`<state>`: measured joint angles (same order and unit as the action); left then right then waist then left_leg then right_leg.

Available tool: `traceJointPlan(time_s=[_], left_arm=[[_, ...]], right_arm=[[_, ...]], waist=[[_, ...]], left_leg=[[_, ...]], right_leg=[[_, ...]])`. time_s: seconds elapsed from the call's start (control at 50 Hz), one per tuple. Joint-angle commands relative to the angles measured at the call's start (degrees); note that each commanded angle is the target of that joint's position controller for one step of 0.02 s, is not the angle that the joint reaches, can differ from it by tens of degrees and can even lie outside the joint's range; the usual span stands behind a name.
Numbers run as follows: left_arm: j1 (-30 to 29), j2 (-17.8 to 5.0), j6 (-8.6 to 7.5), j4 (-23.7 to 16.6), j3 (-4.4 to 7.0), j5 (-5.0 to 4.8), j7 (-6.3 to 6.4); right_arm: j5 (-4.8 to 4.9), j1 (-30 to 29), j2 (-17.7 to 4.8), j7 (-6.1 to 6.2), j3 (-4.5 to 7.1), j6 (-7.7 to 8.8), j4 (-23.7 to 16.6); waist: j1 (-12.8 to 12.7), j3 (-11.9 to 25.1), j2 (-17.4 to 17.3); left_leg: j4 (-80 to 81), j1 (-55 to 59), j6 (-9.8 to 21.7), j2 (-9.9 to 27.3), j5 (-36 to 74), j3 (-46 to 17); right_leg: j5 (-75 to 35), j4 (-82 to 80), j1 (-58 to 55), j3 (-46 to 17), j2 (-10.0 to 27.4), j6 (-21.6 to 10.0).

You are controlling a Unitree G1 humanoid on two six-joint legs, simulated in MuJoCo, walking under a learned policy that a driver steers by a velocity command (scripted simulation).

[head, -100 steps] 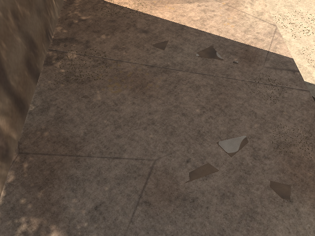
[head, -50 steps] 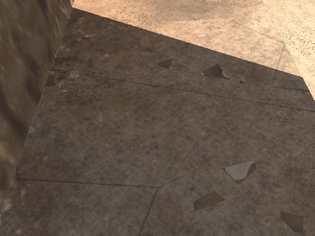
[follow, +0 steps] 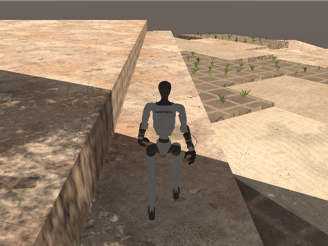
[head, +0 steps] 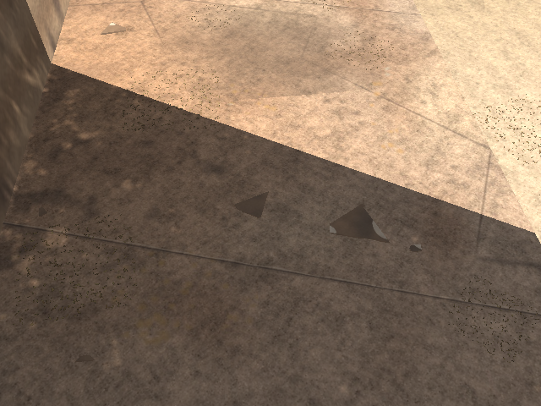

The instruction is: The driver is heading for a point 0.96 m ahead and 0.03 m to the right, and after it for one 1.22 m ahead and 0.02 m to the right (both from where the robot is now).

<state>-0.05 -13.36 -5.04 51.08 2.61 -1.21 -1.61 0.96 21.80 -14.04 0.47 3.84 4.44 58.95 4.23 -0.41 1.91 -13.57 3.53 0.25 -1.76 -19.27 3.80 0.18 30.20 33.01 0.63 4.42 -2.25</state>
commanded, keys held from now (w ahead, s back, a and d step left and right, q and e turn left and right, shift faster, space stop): w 0.74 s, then no key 0.26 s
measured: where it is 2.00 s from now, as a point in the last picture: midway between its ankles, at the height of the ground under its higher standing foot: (257, 263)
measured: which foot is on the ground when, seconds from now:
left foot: down 0.00-0.06, up 0.08-0.58, down 0.60-1.00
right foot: up 0.00-0.02, down 0.04-0.62, up 0.64-1.00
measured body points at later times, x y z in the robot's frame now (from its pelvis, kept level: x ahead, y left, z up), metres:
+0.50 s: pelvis +0.28 -0.02 +0.01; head +0.30 -0.03 +0.46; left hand +0.25 +0.24 -0.13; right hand +0.48 -0.26 -0.10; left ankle +0.47 +0.13 -0.69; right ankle +0.17 -0.12 -0.73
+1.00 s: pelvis +0.54 +0.02 +0.01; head +0.57 +0.02 +0.46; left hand +0.70 +0.27 -0.11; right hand +0.56 -0.24 -0.13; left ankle +0.49 +0.11 -0.73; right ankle +0.70 -0.12 -0.70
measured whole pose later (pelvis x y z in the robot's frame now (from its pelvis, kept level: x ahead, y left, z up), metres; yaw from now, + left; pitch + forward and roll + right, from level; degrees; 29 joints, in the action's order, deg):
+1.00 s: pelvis +0.54 +0.02 +0.01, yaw +1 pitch +1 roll +2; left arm 4.0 -13.8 -3.5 52.2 3.4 0.0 0.4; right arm -0.3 15.9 -12.9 0.3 2.8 4.0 57.8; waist 3.1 -1.0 2.7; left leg -16.5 -4.7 2.9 -3.7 -13.4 3.8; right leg -0.9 34.0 33.1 -1.3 4.6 -0.4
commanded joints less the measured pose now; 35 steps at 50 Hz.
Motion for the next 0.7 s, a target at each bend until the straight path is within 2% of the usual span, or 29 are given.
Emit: traceJointPlan(time_s=[0.02,0.04,0.06,0.08,0.1,0.12,0.14,0.16,0.18,0.22,0.26,0.3,0.38,0.48,0.52,0.54,0.56,0.58,0.6,0.62,0.64,0.66,0.68,0.7], left_arm=[[4.62,-8.44,-1.28,-1.85,2.73,-0.04,-0.41],[15.14,-11.69,-1.28,1.41,4.30,0.25,-0.02],[24.25,-17.54,-1.10,3.12,5.74,1.46,0.37],[26.01,-16.08,-0.76,3.85,5.13,0.86,0.13],[22.39,-11.99,-0.94,3.24,3.72,0.40,0.06],[17.54,-9.44,-1.03,1.82,3.00,0.57,0.23],[13.30,-7.82,-1.18,1.10,2.40,1.13,0.09],[10.93,-6.06,-1.47,0.84,1.89,1.67,-0.03],[10.28,-5.27,-1.56,1.10,1.63,1.98,-0.20],[11.80,-6.16,-1.76,2.04,1.81,1.66,0.00],[13.86,-8.05,-1.85,2.79,2.26,1.60,0.74],[15.71,-8.48,-1.52,3.35,2.32,1.44,1.46],[18.98,-8.65,-1.07,4.22,2.20,0.87,2.06],[24.05,-9.19,0.11,6.57,2.58,0.40,2.27],[23.96,-9.83,0.71,6.92,2.98,0.24,2.52],[23.16,-10.28,0.97,6.78,3.17,0.23,2.61],[21.86,-10.88,1.19,6.43,3.36,0.19,2.66],[20.46,-10.41,1.49,6.09,3.15,0.14,2.65],[20.26,-8.76,1.56,5.19,2.40,0.63,2.65],[26.78,-2.70,0.57,4.35,0.59,1.09,2.09],[25.81,-2.83,-1.02,4.85,0.31,0.59,1.68],[20.57,-7.83,-2.03,3.37,1.73,-1.10,1.37],[16.43,-8.51,-2.42,2.15,1.80,-1.57,1.52],[14.44,-8.18,-2.24,1.90,2.09,-0.86,1.95]], right_arm=[[0.21,-1.43,-9.75,0.43,1.98,-0.61,-2.14],[-0.15,-1.51,-7.92,0.46,1.26,-0.79,-2.79],[-0.93,3.61,-3.09,0.10,-0.28,-0.19,-4.17],[-0.34,4.74,-0.57,-0.29,-1.22,1.30,-3.74],[1.21,0.08,-6.35,-0.54,0.23,2.47,-4.65],[1.92,-4.59,-7.64,-0.52,0.44,3.06,-6.08],[1.35,-6.81,-7.38,-0.12,0.61,3.00,-6.34],[0.57,-7.00,-7.17,0.26,1.13,2.33,-6.20],[0.36,-5.79,-6.04,0.31,1.15,1.48,-5.95],[0.22,-5.03,-4.04,0.39,0.99,0.31,-5.82],[-0.27,-8.53,-4.31,0.51,1.14,-0.11,-7.15],[-0.66,-12.49,-4.19,0.38,1.19,-0.07,-8.49],[-0.32,-20.13,-2.67,-0.46,0.49,0.39,-10.47],[0.27,-27.62,-2.80,-2.01,-0.20,0.95,-13.25],[0.40,-27.78,-3.76,-2.69,-0.07,1.33,-14.00],[0.45,-26.10,-4.69,-2.85,0.26,1.47,-13.78],[0.34,-22.56,-6.10,-2.84,0.93,1.58,-12.98],[0.14,-14.81,-8.06,-2.64,2.11,1.59,-10.63],[-0.33,-4.12,-11.38,-2.15,3.49,1.51,-7.64],[-1.22,3.65,-16.98,-1.80,4.89,1.17,-5.98],[-0.64,4.17,-13.67,-1.90,3.56,0.97,-5.79],[-0.18,-0.25,-10.44,-1.83,2.49,1.10,-6.28],[-0.28,-5.31,-8.41,-1.70,1.84,1.18,-7.65],[-0.86,-9.14,-6.68,-1.90,1.28,1.35,-8.11]], waist=[[-7.27,1.72,-7.14],[-11.26,8.57,-5.62],[-10.80,18.20,5.23],[-10.16,23.25,14.38],[-10.53,17.01,9.91],[-9.58,10.78,6.77],[-7.68,6.38,2.22],[-5.73,4.21,2.03],[-4.28,3.37,2.75],[-3.26,2.01,2.51],[-3.54,0.28,1.15],[-4.38,-0.64,0.64],[-6.67,-2.35,1.30],[-8.89,-4.90,1.31],[-7.77,-4.59,2.04],[-6.45,-3.47,2.71],[-4.20,-1.04,3.68],[-0.02,3.45,3.37],[3.92,10.84,1.15],[2.36,19.94,-11.36],[2.54,23.76,-15.95],[2.30,15.93,-12.84],[0.93,9.81,-9.06],[-0.95,5.40,-5.36]], left_leg=[[-9.65,-0.55,7.84,15.29,39.57,-5.16],[-22.43,-6.40,6.05,11.98,40.06,-2.62],[-45.12,-26.57,2.37,5.34,21.04,0.24],[-58.67,-40.49,0.88,-1.87,-12.48,-5.56],[-64.35,-47.08,2.36,1.77,-11.76,-10.45],[-63.94,-48.68,3.46,4.87,-6.93,-8.91],[-60.26,-46.37,3.54,7.61,-1.79,-7.64],[-56.34,-42.87,3.55,9.58,1.29,-7.95],[-54.49,-39.69,3.47,10.43,2.96,-8.10],[-50.78,-38.62,2.78,11.03,4.53,-7.52],[-45.40,-42.14,1.52,11.28,9.13,-7.22],[-38.80,-44.85,0.51,11.11,15.13,-6.89],[-25.47,-42.32,0.29,8.77,25.14,-4.29],[-17.73,-44.00,1.52,7.05,22.69,-3.61],[-16.07,-42.81,2.95,6.42,18.63,-3.57],[-15.44,-39.60,3.74,5.52,16.59,-2.96],[-15.15,-33.55,4.69,3.69,14.97,-1.46],[-14.10,-22.81,6.14,1.71,15.77,0.19],[-16.62,-5.67,8.71,5.56,17.43,-4.08],[-14.60,17.85,17.61,20.62,9.52,-29.28],[-4.90,21.21,19.83,24.80,4.80,-46.03],[-4.09,15.32,16.69,22.65,1.96,-38.87],[-3.02,6.45,14.74,20.68,4.92,-30.69],[-0.91,-2.61,13.77,18.59,9.05,-24.91]], right_leg=[[4.24,-2.54,-10.70,2.45,-3.06,-3.01],[3.34,-1.07,-25.77,1.08,-2.08,-5.09],[7.16,-1.14,-48.60,-20.34,12.67,-12.48],[16.01,-11.92,-56.62,-42.60,19.16,-17.50],[19.89,-13.31,-52.45,-38.11,17.02,-14.59],[16.84,-13.75,-44.73,-29.44,15.14,-12.43],[11.54,-15.55,-35.84,-23.03,13.04,-11.40],[8.03,-17.23,-29.69,-18.74,11.04,-10.50],[6.71,-18.91,-25.96,-16.32,9.88,-10.21],[3.70,-21.45,-23.01,-12.98,9.10,-10.98],[0.18,-22.99,-23.36,-10.82,9.14,-11.50],[-2.14,-23.54,-24.97,-8.62,8.54,-10.94],[-1.87,-24.23,-25.88,-3.72,6.13,-8.88],[-2.75,-21.12,-34.75,-3.57,9.28,-8.69],[-7.16,-18.41,-38.08,-3.94,11.02,-7.93],[-12.13,-16.40,-38.87,-3.78,11.30,-7.29],[-21.58,-12.39,-38.95,-3.08,10.84,-6.57],[-29.25,-3.60,-37.15,-1.02,8.50,-5.28],[-23.37,10.18,-28.18,1.07,5.47,-3.44],[0.65,33.64,-4.49,3.17,-3.58,0.78],[32.59,43.85,4.84,-5.00,-7.64,0.88],[30.87,48.22,10.60,-7.31,-3.85,-0.33],[25.65,46.65,11.04,-5.31,-0.61,-1.04],[21.09,42.69,8.69,-4.21,1.75,-1.02]])
Keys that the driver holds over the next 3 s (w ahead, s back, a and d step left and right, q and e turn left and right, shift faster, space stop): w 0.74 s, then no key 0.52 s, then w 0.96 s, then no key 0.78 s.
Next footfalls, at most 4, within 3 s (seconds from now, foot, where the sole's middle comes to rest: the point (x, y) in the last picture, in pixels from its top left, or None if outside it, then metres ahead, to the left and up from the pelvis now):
0.04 right None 0.21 -0.12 -0.77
0.60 left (222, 390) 0.53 0.11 -0.77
1.06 right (302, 306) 0.74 -0.10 -0.77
1.34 left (211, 344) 0.64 0.14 -0.77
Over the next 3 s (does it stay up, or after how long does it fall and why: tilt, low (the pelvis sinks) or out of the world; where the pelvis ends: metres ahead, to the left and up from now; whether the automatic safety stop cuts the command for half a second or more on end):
stays up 1.18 0.02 0.00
